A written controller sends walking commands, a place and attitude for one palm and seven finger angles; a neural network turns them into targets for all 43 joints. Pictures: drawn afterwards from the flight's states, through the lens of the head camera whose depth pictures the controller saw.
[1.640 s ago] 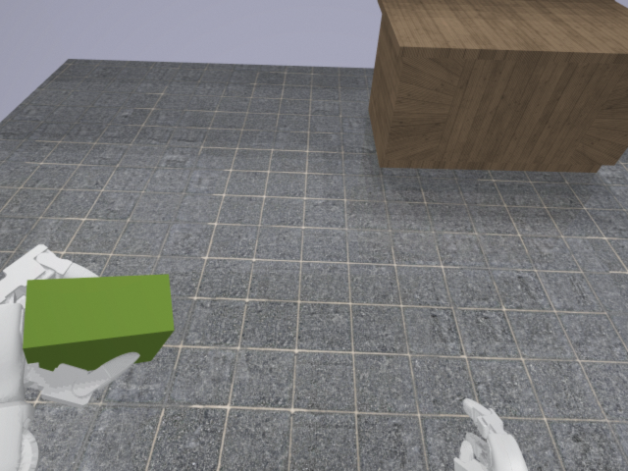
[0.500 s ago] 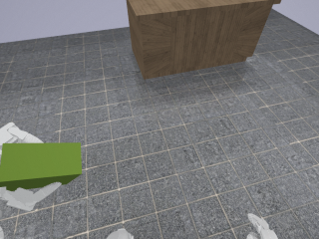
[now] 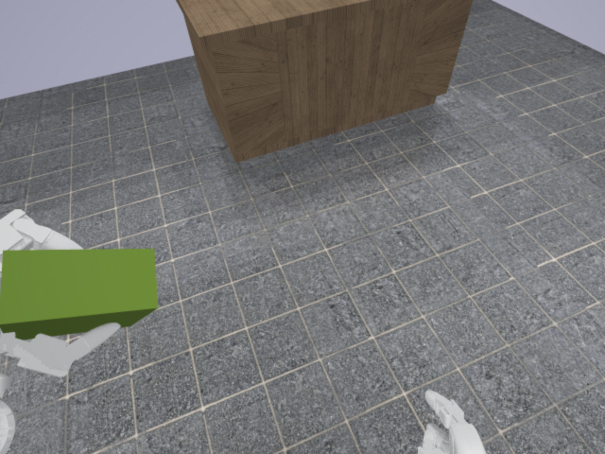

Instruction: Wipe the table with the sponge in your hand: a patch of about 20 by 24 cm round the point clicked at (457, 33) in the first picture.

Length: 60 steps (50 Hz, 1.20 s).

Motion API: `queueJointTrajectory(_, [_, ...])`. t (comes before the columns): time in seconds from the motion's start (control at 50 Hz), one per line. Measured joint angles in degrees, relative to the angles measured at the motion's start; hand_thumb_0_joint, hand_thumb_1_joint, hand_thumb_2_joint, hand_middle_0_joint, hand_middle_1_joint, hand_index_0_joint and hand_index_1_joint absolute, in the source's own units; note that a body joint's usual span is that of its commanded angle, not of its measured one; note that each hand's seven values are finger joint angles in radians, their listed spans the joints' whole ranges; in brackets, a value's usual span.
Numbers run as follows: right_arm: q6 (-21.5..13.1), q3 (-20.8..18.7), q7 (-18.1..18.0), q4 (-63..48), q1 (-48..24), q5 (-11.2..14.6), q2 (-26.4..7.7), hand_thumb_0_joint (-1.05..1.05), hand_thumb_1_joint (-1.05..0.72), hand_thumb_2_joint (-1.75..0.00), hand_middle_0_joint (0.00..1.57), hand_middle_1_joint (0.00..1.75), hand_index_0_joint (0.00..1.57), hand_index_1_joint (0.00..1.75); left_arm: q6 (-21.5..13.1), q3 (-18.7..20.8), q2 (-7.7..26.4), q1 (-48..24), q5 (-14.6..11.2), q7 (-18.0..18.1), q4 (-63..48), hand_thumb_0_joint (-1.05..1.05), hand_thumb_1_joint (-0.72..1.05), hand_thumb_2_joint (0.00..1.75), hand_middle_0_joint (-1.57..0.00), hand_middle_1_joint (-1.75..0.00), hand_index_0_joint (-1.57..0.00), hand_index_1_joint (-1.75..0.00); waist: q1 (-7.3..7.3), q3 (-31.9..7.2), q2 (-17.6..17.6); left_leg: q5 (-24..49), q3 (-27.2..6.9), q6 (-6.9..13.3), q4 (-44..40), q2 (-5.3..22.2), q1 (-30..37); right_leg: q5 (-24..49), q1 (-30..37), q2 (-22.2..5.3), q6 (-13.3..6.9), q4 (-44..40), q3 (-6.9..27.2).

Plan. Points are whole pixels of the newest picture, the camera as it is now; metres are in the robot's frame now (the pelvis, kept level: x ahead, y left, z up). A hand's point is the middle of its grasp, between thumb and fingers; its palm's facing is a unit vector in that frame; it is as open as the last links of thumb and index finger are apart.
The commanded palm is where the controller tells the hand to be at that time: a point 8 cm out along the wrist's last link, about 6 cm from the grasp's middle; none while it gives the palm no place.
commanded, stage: walk to a spot facing it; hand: left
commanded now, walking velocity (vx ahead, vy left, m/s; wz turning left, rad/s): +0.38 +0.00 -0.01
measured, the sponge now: (99, 294) +0.23 +0.21 +0.17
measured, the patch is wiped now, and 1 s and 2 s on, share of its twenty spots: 0.00 0.00 0.00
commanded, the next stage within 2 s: none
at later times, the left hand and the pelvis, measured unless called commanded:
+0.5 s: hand (130, 159) +0.40 +0.23 +0.19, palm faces +0.37 -0.84 -0.40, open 9.9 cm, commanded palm +0.33 +0.27 +0.20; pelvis +0.16 +0.00 +0.01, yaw -3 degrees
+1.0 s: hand (190, 98) +0.53 +0.19 +0.19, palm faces +0.39 -0.81 -0.43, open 9.9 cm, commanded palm +0.48 +0.24 +0.20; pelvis +0.32 -0.04 +0.01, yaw +0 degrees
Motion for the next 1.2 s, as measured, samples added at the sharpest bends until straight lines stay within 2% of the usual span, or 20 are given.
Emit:
queueJointTrajectory(0.06, [1.8,-1.45,0.36,3.09,-2.3,0.27,-3.13,0.01,-0.9,-0.9,0.2,0.3,0.2,0.3,0.42,-0.98,-2.49,-0.6,-0.42,-0.32,0.75,-0.01,-0.47,0.98,-0.77,-1.33,-0.76,-1.33,0.18,1.18,-0.03,-1.8,-4.85,0.44,19.37,-4.07,-8.28,-3.78,1.28,0.04,-1.22,1.38,0.32])
queueJointTrajectory(0.1, [2.81,-2.41,0.35,3.64,-3.01,0.35,-4.81,0.01,-0.9,-0.9,0.2,0.3,0.2,0.3,0.52,-1.29,-3.36,1.01,-0.22,-0.41,0.07,-0.01,-0.47,0.98,-0.77,-1.33,-0.76,-1.33,-0.4,1.37,-0.43,-0.39,-5.09,0.09,24.06,-5.3,-12.53,-3.88,3.39,0.17,-0.76,-0.95,0.3])
queueJointTrajectory(0.18, [3.56,-3.98,0.03,2.24,-3.02,0.01,-6.55,0.01,-0.9,-0.9,0.2,0.3,0.2,0.3,-0.26,-0.68,-2.48,4.39,0.01,-0.06,-2.75,-0.01,-0.47,0.98,-0.77,-1.33,-0.76,-1.33,-0.9,1.45,-2.79,3.11,-2.71,0.15,12.27,-5.08,-15.09,-3.77,7.24,0.23,-0.64,-5.49,0.72])
queueJointTrajectory(0.28, [2.66,-5.15,-0.49,-0.65,-1.61,-0.22,-7.38,0.01,-0.9,-0.9,0.19,0.3,0.2,0.3,-1.35,0.78,-0.27,4.69,-0.36,1.12,-6.04,-0.01,-0.47,0.98,-0.77,-1.33,-0.76,-1.33,-0.1,1.14,-5.51,9.81,1.51,0.89,-8.69,-6.07,-9.87,-7.25,11.28,-0.27,0.69,-5.38,1.45])
queueJointTrajectory(0.34, [1.99,-5.61,-1.03,-2.09,-2.23,-0.16,-6.93,0.01,-0.9,-0.9,0.19,0.3,0.2,0.3,-2.1,2.12,0.46,2.89,-0.67,1.81,-5.88,-0.01,-0.47,0.98,-0.77,-1.33,-0.76,-1.33,0.37,0.73,-6.52,17.61,3.35,3.01,-12.73,-7.01,-5.99,-12.18,9.28,-1.16,1.47,5.94,3.73])
queueJointTrajectory(0.4, [1.63,-5.0,-0.7,-1.43,-4.51,-0.04,-4.07,0.01,-0.91,-0.9,0.19,0.3,0.19,0.3,-1.75,2.06,0.78,-2.28,-0.84,1.26,-0.61,-0.01,-0.47,0.98,-0.77,-1.33,-0.76,-1.33,-0.38,0.44,-6.72,11.88,3.16,3.23,-8.63,-6.63,-5.63,-15.49,1.76,0.38,1.8,24.4,7.39])
queueJointTrajectory(0.44, [1.06,-3.83,-0.06,-1.18,-5.3,0.15,-2.06,0.01,-0.91,-0.9,0.19,0.3,0.19,0.3,-0.62,1.82,0.22,-3.68,-0.79,0.82,0.71,-0.01,-0.47,0.98,-0.77,-1.33,-0.76,-1.33,-0.86,0.08,-6.07,10.9,2.65,2.91,-9.65,-6.01,-4.79,-14.4,-3.08,0.38,2.15,29.33,7.42])
queueJointTrajectory(0.52, [-0.62,-1.46,0.98,-1.61,-4.27,0.02,0.94,0.01,-0.9,-0.9,0.2,0.3,0.2,0.3,-0.23,0.69,-1.47,-0.06,-0.88,0.34,-3.08,-0.01,-0.47,0.98,-0.77,-1.33,-0.76,-1.33,-0.7,0.0,-4.26,11.59,2.24,1.55,-13.75,-4.44,-1.96,-8.99,-7.0,-1.69,2.84,20.71,5.21])
queueJointTrajectory(0.6, [-1.3,-0.3,0.71,-1.16,-1.68,-0.07,2.05,0.01,-0.9,-0.9,0.2,0.3,0.2,0.3,-1.31,-0.08,-1.33,3.64,-0.88,0.05,-4.73,-0.01,-0.47,0.98,-0.77,-1.33,-0.76,-1.33,0.52,-0.15,-1.84,10.61,1.38,-0.02,-15.55,-2.97,0.63,-5.92,-3.97,-2.02,3.7,6.59,2.42])
queueJointTrajectory(0.66, [-0.65,-0.12,0.14,-0.45,-0.05,0.06,1.88,0.01,-0.9,-0.9,0.2,0.3,0.2,0.3,-0.87,0.67,0.0,3.34,-0.77,0.18,-3.05,-0.01,-0.47,0.98,-0.77,-1.33,-0.76,-1.33,1.35,-0.61,-1.04,6.85,0.29,-0.7,-11.33,-2.33,0.52,-3.31,1.31,-1.18,3.36,-3.53,0.86])
queueJointTrajectory(0.68, [-0.23,-0.27,0.0,-0.03,0.01,0.19,1.36,0.01,-0.9,-0.9,0.2,0.3,0.2,0.3,-0.57,0.74,0.04,2.38,-0.51,0.22,-2.19,-0.01,-0.47,0.98,-0.77,-1.33,-0.76,-1.33,1.59,-0.64,-0.77,4.13,-0.36,0.25,-6.72,-2.22,-0.88,1.24,1.42,-1.11,2.27,-3.55,0.79])
queueJointTrajectory(0.72, [0.72,-0.89,-0.14,2.39,-1.08,0.26,-0.83,0.01,-0.9,-0.9,0.2,0.3,0.2,0.3,0.34,-0.5,-1.81,-0.31,-0.4,0.09,0.2,-0.01,-0.47,0.98,-0.77,-1.33,-0.76,-1.33,1.82,-0.08,0.3,-1.17,-3.77,1.04,7.12,-3.92,-5.27,-0.55,1.41,-1.3,0.6,0.3,0.08])
queueJointTrajectory(0.76, [1.68,-1.58,-0.04,4.36,-2.11,0.38,-3.0,0.01,-0.9,-0.9,0.2,0.3,0.2,0.3,0.98,-1.58,-3.82,-1.33,-0.57,-0.09,1.99,-0.01,-0.47,0.98,-0.77,-1.33,-0.76,-1.33,1.72,0.15,0.39,-1.0,-5.16,0.72,18.42,-5.96,-9.44,-3.18,3.18,-1.49,0.17,0.01,-0.2])
queueJointTrajectory(0.8, [2.55,-2.34,-0.14,4.89,-2.82,0.45,-4.67,0.01,-0.9,-0.9,0.2,0.3,0.2,0.3,1.18,-2.11,-4.86,-0.67,-0.4,-0.19,2.4,-0.01,-0.47,0.98,-0.77,-1.33,-0.76,-1.33,1.07,0.26,-0.08,0.44,-4.85,0.27,22.97,-6.74,-12.67,-3.27,5.32,-1.49,0.64,-2.49,-0.42])
queueJointTrajectory(0.84, [2.98,-3.15,-0.22,4.27,-3.16,0.37,-5.74,0.01,-0.9,-0.9,0.2,0.3,0.2,0.3,0.93,-2.25,-4.76,0.56,-0.17,-0.16,1.68,-0.01,-0.47,0.98,-0.77,-1.33,-0.76,-1.33,0.31,0.45,-1.18,1.97,-3.71,0.15,20.04,-6.61,-14.28,-2.8,7.19,-1.54,0.72,-5.15,-0.6])
queueJointTrajectory(0.9, [2.98,-4.28,-0.21,1.92,-2.84,0.16,-6.69,0.01,-0.9,-0.9,0.2,0.3,0.2,0.3,0.32,-1.77,-3.17,2.47,-0.14,0.2,-1.29,-0.01,-0.47,0.98,-0.77,-1.33,-0.76,-1.33,-0.39,0.92,-3.39,4.15,-1.37,0.58,6.58,-6.0,-13.14,-3.01,9.43,-1.76,0.88,-7.66,-0.69])
queueJointTrajectory(1.0, [2.05,-5.66,-0.59,-1.94,-1.5,0.01,-7.66,0.01,-0.9,-0.9,0.2,0.3,0.2,0.3,-0.87,0.23,-0.53,4.15,-0.65,1.53,-7.01,-0.01,-0.47,0.99,-0.77,-1.33,-0.76,-1.33,0.06,0.97,-5.74,10.78,2.44,1.33,-13.33,-7.33,-6.03,-7.74,11.36,-2.33,2.47,-4.14,0.05])
queueJointTrajectory(1.04, [1.7,-6.28,-0.96,-2.52,-2.39,0.08,-6.88,0.01,-0.9,-0.9,0.19,0.3,0.2,0.3,-1.62,1.44,0.45,2.53,-0.83,2.02,-7.02,-0.01,-0.47,0.99,-0.77,-1.33,-0.77,-1.33,0.18,1.37,-6.83,15.36,3.3,3.52,-12.12,-7.79,-5.15,-11.92,8.4,-3.11,2.56,6.51,2.42])
queueJointTrajectory(1.12, [1.14,-5.03,-0.15,-1.17,-4.86,0.37,-3.14,0.01,-0.91,-0.9,0.19,0.3,0.19,0.3,-1.13,2.2,1.31,-2.61,-0.89,1.24,-1.76,-0.01,-0.47,0.99,-0.77,-1.33,-0.77,-1.33,-0.72,0.81,-6.2,10.44,2.24,3.6,-9.88,-6.89,-4.39,-14.7,-2.4,-0.26,2.69,29.45,6.7])
queueJointTrajectory(1.2, [-0.24,-2.54,1.21,-1.22,-4.3,0.48,0.19,0.01,-0.9,-0.9,0.19,0.3,0.2,0.3,-0.12,1.52,-0.6,-0.71,-1.08,0.54,-3.39,-0.01,-0.47,0.99,-0.77,-1.33,-0.76,-1.33,-0.71,-0.03,-4.7,11.38,1.71,2.43,-14.27,-5.73,-1.87,-8.8,-8.91,-1.77,3.43,27.06,5.46])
